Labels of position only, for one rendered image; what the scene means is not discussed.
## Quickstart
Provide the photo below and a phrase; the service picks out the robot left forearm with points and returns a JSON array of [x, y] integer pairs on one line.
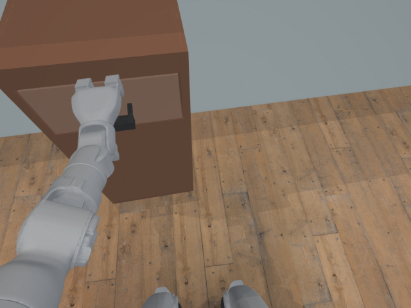
[[86, 174]]

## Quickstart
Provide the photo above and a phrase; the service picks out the left robot upper arm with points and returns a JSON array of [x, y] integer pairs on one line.
[[58, 238]]

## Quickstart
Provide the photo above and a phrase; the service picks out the robot right shin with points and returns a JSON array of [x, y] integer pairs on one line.
[[235, 283]]

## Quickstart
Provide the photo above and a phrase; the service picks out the handle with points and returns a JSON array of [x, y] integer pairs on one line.
[[125, 122]]

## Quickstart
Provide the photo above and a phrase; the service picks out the robot left shin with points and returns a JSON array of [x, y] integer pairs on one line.
[[161, 289]]

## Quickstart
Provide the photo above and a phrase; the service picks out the robot left hand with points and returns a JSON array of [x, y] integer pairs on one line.
[[90, 103]]

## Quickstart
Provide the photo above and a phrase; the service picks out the drawer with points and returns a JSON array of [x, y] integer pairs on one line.
[[153, 98]]

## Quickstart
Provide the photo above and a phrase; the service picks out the robot shin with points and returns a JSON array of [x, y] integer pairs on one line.
[[235, 283], [161, 289]]

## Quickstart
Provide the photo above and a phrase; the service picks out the cabinet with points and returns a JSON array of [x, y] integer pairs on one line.
[[45, 43]]

